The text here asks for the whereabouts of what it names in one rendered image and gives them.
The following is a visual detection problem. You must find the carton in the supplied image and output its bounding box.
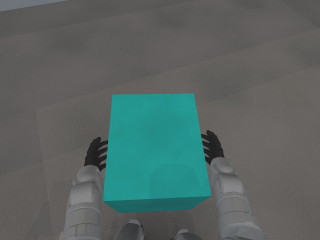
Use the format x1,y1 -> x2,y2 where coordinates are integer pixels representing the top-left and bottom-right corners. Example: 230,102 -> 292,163
103,93 -> 212,213

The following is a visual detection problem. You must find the right robot hand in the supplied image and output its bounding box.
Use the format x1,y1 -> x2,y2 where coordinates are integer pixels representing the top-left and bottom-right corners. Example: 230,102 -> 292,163
201,130 -> 224,165

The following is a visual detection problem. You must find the right robot shin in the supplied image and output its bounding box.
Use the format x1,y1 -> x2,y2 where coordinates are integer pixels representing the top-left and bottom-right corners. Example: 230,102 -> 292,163
176,229 -> 188,236

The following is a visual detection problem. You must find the left robot hand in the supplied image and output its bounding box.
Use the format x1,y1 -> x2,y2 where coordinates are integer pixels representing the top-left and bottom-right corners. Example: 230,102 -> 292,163
84,137 -> 108,172

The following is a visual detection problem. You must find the robot left forearm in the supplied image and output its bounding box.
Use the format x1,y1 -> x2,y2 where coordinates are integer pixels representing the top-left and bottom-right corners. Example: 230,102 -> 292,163
59,165 -> 103,240

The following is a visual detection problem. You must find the left robot shin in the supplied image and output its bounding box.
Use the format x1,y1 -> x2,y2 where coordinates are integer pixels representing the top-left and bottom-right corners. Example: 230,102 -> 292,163
128,219 -> 141,226

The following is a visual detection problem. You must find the robot shin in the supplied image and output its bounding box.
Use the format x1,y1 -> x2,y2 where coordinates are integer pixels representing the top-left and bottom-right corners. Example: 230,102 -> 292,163
128,219 -> 141,226
176,229 -> 188,236

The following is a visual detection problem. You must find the robot right forearm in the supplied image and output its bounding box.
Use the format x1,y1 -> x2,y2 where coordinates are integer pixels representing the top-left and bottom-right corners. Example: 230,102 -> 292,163
209,157 -> 268,240

